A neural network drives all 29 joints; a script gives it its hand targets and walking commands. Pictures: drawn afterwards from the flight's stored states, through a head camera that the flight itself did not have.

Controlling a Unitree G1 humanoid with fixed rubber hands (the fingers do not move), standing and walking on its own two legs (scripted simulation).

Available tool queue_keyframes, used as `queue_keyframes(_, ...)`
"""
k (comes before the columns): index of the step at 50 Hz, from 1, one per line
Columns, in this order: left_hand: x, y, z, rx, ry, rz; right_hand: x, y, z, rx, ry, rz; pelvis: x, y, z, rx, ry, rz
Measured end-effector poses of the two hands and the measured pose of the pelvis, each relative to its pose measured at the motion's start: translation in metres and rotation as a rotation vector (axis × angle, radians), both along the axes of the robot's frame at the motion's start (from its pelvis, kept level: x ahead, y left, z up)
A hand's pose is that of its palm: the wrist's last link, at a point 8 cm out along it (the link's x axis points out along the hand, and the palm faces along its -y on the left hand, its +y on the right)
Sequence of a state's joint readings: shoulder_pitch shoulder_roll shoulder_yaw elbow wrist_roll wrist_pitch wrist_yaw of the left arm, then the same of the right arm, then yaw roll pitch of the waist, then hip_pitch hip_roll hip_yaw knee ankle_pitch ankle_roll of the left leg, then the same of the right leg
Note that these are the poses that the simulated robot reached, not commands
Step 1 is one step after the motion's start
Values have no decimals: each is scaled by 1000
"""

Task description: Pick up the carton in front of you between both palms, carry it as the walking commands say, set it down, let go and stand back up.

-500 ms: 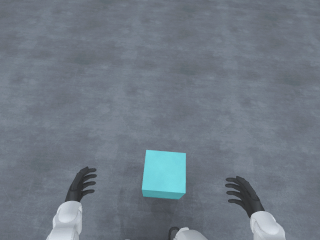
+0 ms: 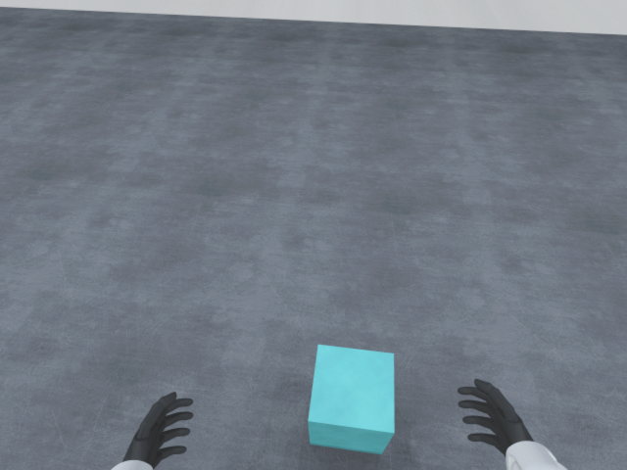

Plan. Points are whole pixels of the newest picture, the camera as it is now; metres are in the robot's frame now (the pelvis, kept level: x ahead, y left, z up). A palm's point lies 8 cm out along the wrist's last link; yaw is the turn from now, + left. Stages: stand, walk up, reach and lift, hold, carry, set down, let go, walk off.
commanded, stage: let go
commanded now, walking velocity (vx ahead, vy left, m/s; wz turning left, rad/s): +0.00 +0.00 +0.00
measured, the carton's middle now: (350, 400) +0.40 -0.08 -0.65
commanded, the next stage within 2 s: stand in 0.14 s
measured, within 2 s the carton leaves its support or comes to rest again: neither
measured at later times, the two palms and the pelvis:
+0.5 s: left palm out of the picture +0.11 +0.27 -0.08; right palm out of the picture +0.14 -0.29 -0.10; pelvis +0.00 -0.02 +0.00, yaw +1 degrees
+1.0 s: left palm out of the picture +0.09 +0.25 -0.09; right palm out of the picture +0.10 -0.31 -0.11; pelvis -0.01 -0.03 +0.00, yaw +2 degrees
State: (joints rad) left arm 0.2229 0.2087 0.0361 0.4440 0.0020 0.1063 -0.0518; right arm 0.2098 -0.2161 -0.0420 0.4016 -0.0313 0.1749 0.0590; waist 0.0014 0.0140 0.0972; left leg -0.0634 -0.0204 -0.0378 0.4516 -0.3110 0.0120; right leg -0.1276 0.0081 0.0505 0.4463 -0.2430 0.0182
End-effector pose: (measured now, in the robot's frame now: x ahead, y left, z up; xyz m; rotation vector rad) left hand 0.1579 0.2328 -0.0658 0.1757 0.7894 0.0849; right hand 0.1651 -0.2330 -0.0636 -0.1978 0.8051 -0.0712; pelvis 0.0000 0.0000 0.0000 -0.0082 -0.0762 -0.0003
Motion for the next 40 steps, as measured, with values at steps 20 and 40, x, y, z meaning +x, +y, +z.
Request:
queue_keyframes(20,-36,34,-8,182,85,118,-20,-57,-29,-81,30,-47,1,-21,-5,4,46,20)
queue_keyframes(40,-59,17,-25,155,163,134,-52,-73,-42,-117,141,-56,-4,-31,-3,8,36,30)
